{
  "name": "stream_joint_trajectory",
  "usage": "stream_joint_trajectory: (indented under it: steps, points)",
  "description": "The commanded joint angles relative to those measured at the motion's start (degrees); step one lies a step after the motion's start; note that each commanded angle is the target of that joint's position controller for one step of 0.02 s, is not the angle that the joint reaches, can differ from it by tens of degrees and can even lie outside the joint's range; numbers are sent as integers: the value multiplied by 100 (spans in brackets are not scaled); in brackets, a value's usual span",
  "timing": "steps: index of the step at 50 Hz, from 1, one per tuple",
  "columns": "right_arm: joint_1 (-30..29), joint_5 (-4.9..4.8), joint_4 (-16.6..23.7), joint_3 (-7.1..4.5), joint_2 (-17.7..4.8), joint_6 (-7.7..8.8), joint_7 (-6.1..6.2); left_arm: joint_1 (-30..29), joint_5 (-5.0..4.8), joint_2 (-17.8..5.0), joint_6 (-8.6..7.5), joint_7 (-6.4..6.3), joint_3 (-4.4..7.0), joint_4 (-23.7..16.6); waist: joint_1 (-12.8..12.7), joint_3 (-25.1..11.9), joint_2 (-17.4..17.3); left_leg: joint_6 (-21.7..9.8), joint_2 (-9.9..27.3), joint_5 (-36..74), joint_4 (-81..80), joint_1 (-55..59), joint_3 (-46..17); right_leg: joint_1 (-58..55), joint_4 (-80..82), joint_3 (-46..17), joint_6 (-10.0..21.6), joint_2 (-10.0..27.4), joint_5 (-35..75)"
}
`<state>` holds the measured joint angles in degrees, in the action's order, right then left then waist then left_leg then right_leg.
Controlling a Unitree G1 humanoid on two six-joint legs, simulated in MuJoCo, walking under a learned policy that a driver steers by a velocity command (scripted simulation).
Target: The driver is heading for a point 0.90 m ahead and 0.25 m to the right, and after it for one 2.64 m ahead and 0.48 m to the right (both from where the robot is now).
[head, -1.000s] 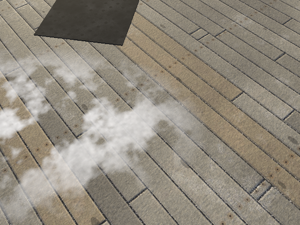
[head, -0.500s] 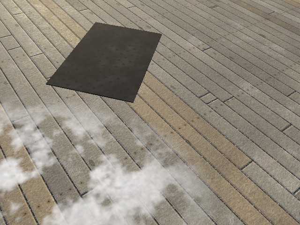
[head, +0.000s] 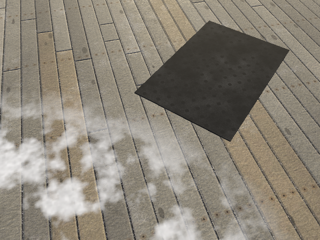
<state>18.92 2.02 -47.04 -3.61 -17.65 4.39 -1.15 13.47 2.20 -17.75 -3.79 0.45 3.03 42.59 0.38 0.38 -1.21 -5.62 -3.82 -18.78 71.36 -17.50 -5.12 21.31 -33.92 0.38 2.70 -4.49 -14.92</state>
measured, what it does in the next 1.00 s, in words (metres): walks ahead, turning right: left foot, then right foot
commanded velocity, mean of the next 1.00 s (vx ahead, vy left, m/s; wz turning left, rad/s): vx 0.99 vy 0.00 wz -0.64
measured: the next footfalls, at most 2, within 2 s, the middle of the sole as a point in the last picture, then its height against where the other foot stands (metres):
left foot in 0.26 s outside the picture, level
right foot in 0.68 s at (207, 180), level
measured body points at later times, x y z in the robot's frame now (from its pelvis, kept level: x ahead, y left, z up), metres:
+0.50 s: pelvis +0.44 -0.01 +0.01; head +0.46 -0.02 +0.46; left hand +0.72 +0.18 -0.07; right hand +0.33 -0.29 -0.11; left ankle +0.38 +0.14 -0.72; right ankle +0.48 -0.14 -0.64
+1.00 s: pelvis +0.86 -0.25 +0.00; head +0.89 -0.26 +0.45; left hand +1.03 -0.02 -0.12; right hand +0.89 -0.56 -0.07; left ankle +1.15 -0.28 -0.67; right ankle +0.71 -0.18 -0.72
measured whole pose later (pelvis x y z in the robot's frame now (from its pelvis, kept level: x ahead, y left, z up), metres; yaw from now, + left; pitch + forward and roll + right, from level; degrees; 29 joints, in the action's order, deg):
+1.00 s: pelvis +0.86 -0.25 +0.00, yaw -40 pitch +1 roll -1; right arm 4.2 1.1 -36.5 0.8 -15.2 3.1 -2.4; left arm 25.3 0.0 -17.3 -6.1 1.3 2.3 48.4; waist -4.0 2.8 -0.9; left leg -2.6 7.7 7.6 37.3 -42.8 2.6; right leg -9.5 -8.5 -4.4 9.1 -10.3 -17.6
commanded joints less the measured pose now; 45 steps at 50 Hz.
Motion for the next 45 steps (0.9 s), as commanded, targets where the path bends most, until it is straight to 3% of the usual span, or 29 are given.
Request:
stream_joint_trajectory:
  steps: [1, 3, 6, 8, 10, 11, 12, 13, 14, 15, 16, 18, 20, 22, 24, 27, 29, 30, 32, 33, 34, 35, 36, 37, 38, 39, 41, 43, 45]
  points:
    - [-871, 225, 972, 84, -270, 99, -70, 885, -51, -356, -89, 1, 105, 177, -141, 238, 473, 240, 645, -125, -171, -2426, -197, -1471, 2060, -3215, 1330, 1499, -1063]
    - [-1140, 244, 1249, 177, -196, 24, -105, 972, -145, -433, -152, -37, 120, 290, 59, 479, 613, 461, 870, -357, -984, -2449, -155, -1020, 2338, -2968, 1370, 1441, -670]
    - [-1750, 68, 1567, 344, -126, 35, -257, 516, -132, -684, -162, -41, 227, 118, 168, 616, 644, 656, 690, 883, -2974, -562, 330, 584, 2855, -2043, 1093, 918, -246]
    - [-1605, -25, 1448, 300, -240, 33, -262, 653, -204, -970, -192, 43, 321, 114, 181, 415, 570, 676, 429, 1634, -3240, 782, 571, 942, 2961, -2042, 989, 1049, 522]
    - [-1423, 20, 1324, 190, -457, 25, -139, 912, -265, -1041, -190, 85, 340, 186, 241, 182, 235, 626, 343, 1539, -3685, 1185, 596, 276, 2196, -1922, 778, 1028, 1604]
    - [-933, 71, 1148, 103, -589, 40, -46, 1041, -263, -1095, -178, 93, 351, 250, 468, -175, 11, 562, 178, 1182, -3899, 1741, 684, 3, 1136, -1702, 651, 810, 2511]
    - [-216, 140, 998, 2, -764, 67, 67, 1061, -267, -1111, -190, 109, 357, 278, 857, -682, -101, 470, 381, 880, -3855, 2715, 576, 300, -317, -1440, 512, 532, 2763]
    - [850, 258, 966, -151, -1254, 80, 219, 905, -271, -686, -233, 99, 240, 129, 1340, -1405, -544, 243, 1715, -1022, -4193, 3784, -845, 1078, -2314, -1079, 348, 192, 1495]
    - [921, 365, 965, -206, -1611, 46, 250, 1320, -466, -9, -178, 40, 74, -134, 877, -1928, -1599, -101, 3218, -2947, -5497, 4056, -3669, 2077, -3972, -656, 306, -50, -1296]
    - [341, 207, 976, -187, -1236, 6, 252, 1041, -333, -330, -72, -1, 90, -160, 643, -1300, -1280, -294, 3057, -3232, -5816, 3369, -4184, 2601, -4489, -545, 382, 332, -692]
    - [-44, 133, 996, -80, -742, 19, 219, 666, -202, -430, 10, 36, 117, -137, 532, -605, -677, -261, 2784, -2488, -5682, 2774, -3112, 2734, -4410, -470, 392, 627, -313]
    - [-82, 133, 811, 11, -384, 70, 163, 250, -105, -306, 125, 158, 112, -108, 379, 20, -324, -54, 2245, -317, -5707, 1932, -1457, 2471, -4067, -453, 316, 895, -134]
    - [4, -16, 543, 17, -329, 176, 150, 67, -51, -68, 288, 273, 54, -296, 128, 268, -630, 1, 2155, 269, -5991, 1548, -776, 2527, -3883, -431, 224, 1093, -105]
    - [128, -78, 355, 62, -140, 252, 94, -411, -45, -3, 374, 351, 20, -531, 58, 391, -427, 94, 2021, 1682, -6061, 1689, 55, 2848, -3808, -291, 228, 1086, 179]
    - [-106, -82, 300, 52, -200, 315, 107, -780, -46, 13, 374, 433, -41, -805, -146, 455, -499, 174, 1852, 2282, -6284, 1443, 817, 2668, -3215, -152, 257, 1095, 819]
    - [-140, -76, 178, 14, -420, 324, 148, -1406, -64, -37, 363, 566, -135, -1022, -165, 736, -130, 342, 1507, 3128, -6622, 1077, 1838, 1650, -1553, 588, 461, 831, 1520]
    - [220, -66, 100, -37, -714, 287, 193, -1407, -68, -135, 347, 561, -137, -973, -210, 527, -123, 372, 1513, 5895, -6071, 1459, 2059, 833, -1117, 1116, 658, 323, 1481]
    - [231, -54, 138, -95, -959, 223, 231, -1060, -81, -275, 339, 526, -95, -876, -464, 234, -311, 398, 1630, 7055, -5485, 1759, 2058, 432, -1053, 1162, 752, 127, 1252]
    - [-95, -13, 289, -200, -1338, 27, 287, 691, -86, -708, 319, 403, 104, -391, -1406, -710, -509, 344, 1856, 8048, -3153, 1596, 1903, -1427, -1006, 940, 1007, -163, 730]
    - [-243, 34, 370, -202, -1313, -35, 270, 1855, -81, -991, 321, 274, 278, 28, -1841, -1215, -256, 365, 1725, 6837, -1279, 681, 1824, -3055, -646, 511, 1180, -197, 484]
    - [-121, 101, 455, -50, -676, -17, 130, 1401, -170, -1361, 391, 118, 424, 50, -1234, -811, 1016, 539, 654, 621, 888, -919, 1778, -3614, -284, -663, 1378, 428, -37]
    - [438, 8, 1079, 67, -424, 62, 114, 838, 6, -2059, 468, 95, 507, -343, -452, -1655, 1786, 770, 142, -1231, 2629, -2938, 847, -4995, 614, -4016, 2420, 1796, -41]
    - [-244, 19, 1254, 64, -807, 215, 112, 1117, -53, -1915, 506, 18, 554, -436, -915, -1870, 814, 715, 349, -569, 2468, -3463, 14, -4909, 1627, -4841, 2504, 1941, -1016]
    - [-493, 7, 1258, 94, -839, 291, 118, 972, -92, -1630, 454, -44, 499, -285, -684, -897, 233, 673, 643, -228, 1803, -3493, -34, -3977, 1967, -4533, 2234, 1850, -958]
    - [-617, 58, 1214, 129, -770, 284, 139, 829, -110, -1410, 361, -72, 439, -197, -368, -286, -260, 700, 864, -123, 1162, -3097, 27, -2942, 1989, -3978, 2016, 1611, -311]
    - [-554, 171, 1148, 166, -672, 188, 150, 588, -131, -1288, 270, -95, 381, -196, -86, -22, -441, 748, 1004, -195, 762, -2597, 29, -2118, 1967, -3329, 1828, 1248, 239]
    - [-141, 238, 988, 209, -543, -77, 104, 427, -151, -834, 75, -90, 196, -167, 296, 112, -412, 856, 1260, -347, 13, -1866, 153, -1007, 2059, -2579, 1783, 1082, 903]
    - [-609, 181, 1097, 291, -274, -170, 13, 475, -156, -689, -95, -36, 139, -35, 216, 351, -330, 843, 1341, 287, -910, -1743, 477, -486, 2483, -1769, 1543, 701, 1068]
    - [-1399, 27, 1408, 396, -53, -123, -68, 717, -189, -661, -224, 54, 137, 87, -72, 689, 79, 651, 1382, 1618, -2186, -1588, 694, -321, 2637, -1173, 1236, 555, 2258]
